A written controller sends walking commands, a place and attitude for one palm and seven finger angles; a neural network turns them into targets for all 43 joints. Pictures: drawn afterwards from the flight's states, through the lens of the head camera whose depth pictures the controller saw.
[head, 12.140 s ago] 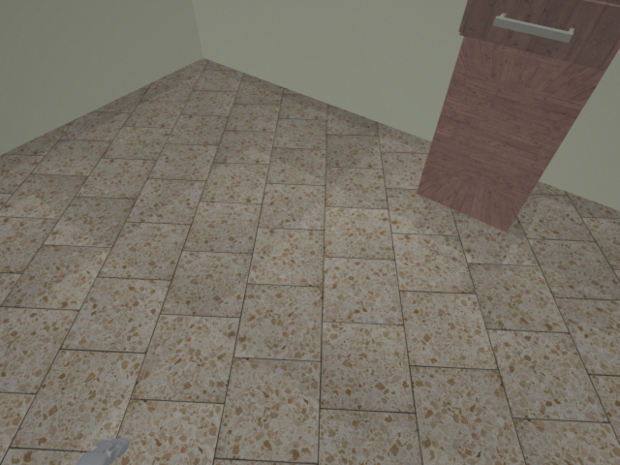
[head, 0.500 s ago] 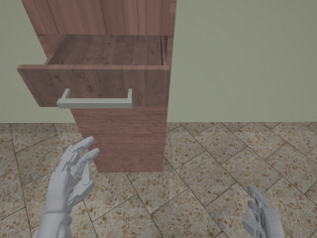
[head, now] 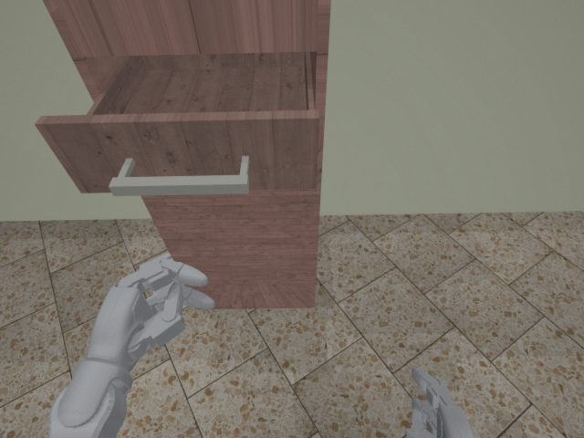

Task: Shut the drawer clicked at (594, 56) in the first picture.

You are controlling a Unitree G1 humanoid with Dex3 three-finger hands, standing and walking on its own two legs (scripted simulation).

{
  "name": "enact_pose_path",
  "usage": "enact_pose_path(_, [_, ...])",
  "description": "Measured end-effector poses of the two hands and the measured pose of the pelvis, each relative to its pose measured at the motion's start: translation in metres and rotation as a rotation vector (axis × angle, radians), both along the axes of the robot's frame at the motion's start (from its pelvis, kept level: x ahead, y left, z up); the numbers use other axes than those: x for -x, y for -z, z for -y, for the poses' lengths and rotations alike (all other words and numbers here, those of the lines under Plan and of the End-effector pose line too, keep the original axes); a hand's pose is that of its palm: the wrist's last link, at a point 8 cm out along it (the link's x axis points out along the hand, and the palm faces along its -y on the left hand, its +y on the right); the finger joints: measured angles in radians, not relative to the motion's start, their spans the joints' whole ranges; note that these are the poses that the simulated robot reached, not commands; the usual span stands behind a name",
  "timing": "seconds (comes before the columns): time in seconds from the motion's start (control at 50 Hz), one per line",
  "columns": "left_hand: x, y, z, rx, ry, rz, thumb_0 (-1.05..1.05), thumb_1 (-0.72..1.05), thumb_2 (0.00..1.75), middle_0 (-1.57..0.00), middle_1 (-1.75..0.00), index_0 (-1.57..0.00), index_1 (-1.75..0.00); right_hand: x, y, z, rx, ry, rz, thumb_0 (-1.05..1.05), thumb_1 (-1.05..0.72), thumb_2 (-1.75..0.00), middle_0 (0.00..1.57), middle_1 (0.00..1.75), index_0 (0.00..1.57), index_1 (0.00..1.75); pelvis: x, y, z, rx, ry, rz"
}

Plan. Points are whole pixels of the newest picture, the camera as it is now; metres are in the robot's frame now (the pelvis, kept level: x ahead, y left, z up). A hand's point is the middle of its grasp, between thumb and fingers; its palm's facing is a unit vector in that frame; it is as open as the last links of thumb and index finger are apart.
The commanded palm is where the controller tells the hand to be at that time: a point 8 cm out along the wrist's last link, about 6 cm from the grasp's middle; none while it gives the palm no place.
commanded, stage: raise the hand and make a fist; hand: left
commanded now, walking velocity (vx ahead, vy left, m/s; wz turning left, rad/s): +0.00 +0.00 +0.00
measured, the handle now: (183, 174) +0.44 +0.18 +0.13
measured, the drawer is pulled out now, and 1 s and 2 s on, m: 0.19 0.19 0.19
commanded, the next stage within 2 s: bring the fist close to the handle in 1.10 s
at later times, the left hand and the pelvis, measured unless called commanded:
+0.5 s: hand (140, 260) +0.25 +0.15 +0.20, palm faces +0.01 -1.00 -0.08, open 3.1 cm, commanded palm +0.21 +0.19 +0.20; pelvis +0.02 +0.02 +0.02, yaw +1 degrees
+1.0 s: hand (148, 257) +0.24 +0.13 +0.23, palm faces +0.02 -1.00 -0.07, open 3.3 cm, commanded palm +0.20 +0.17 +0.24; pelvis -0.01 +0.00 +0.03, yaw +0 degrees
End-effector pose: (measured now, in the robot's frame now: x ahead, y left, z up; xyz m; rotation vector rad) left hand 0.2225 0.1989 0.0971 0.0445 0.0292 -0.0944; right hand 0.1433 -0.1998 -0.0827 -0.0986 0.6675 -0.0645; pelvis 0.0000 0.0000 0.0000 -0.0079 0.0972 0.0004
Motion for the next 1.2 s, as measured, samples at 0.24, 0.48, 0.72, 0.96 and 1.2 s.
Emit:
enact_pose_path(0.24, [0.032, -0.046, -0.019, -0.004, -0.158, 0.144, 0.02, 0.90, 0.90, -1.06, -1.24, -1.07, -1.24, -0.025, -0.028, 0.025, 0.133, -0.065, 0.082, 0.02, -0.91, -0.90, 0.20, 0.30, 0.20, 0.30, -0.007, -0.009, -0.011, 0.013, -0.023, 0.048])
enact_pose_path(0.48, [-0.006, -0.100, -0.009, -0.030, -0.090, 0.210, 0.02, 0.90, 0.90, -1.30, -1.50, -1.31, -1.50, -0.078, -0.061, -0.022, 0.030, -0.110, 0.252, 0.01, -0.91, -0.90, 0.20, 0.30, 0.20, 0.30, -0.018, -0.019, -0.016, 0.009, -0.012, 0.109])
enact_pose_path(0.72, [-0.003, -0.137, 0.006, -0.035, -0.067, 0.205, 0.02, 0.90, 0.90, -1.39, -1.59, -1.39, -1.59, -0.084, -0.058, -0.039, 0.000, -0.182, 0.168, 0.01, -0.90, -0.90, 0.20, 0.30, 0.20, 0.30, -0.008, -0.024, -0.016, -0.002, -0.018, 0.158])
enact_pose_path(0.96, [0.003, -0.131, 0.011, -0.017, -0.099, 0.121, 0.01, 0.90, 0.90, -1.40, -1.60, -1.40, -1.60, -0.068, -0.061, -0.015, 0.016, -0.143, 0.131, 0.01, -0.91, -0.90, 0.20, 0.30, 0.20, 0.30, 0.007, -0.026, -0.004, -0.012, -0.001, 0.185])
enact_pose_path(1.2, [0.008, -0.149, 0.013, -0.033, -0.144, 0.203, 0.02, 0.90, 0.90, -1.40, -1.60, -1.41, -1.60, -0.049, -0.058, 0.009, 0.049, -0.111, 0.133, 0.01, -0.91, -0.90, 0.20, 0.30, 0.20, 0.30, 0.021, -0.026, 0.009, -0.012, -0.010, 0.209])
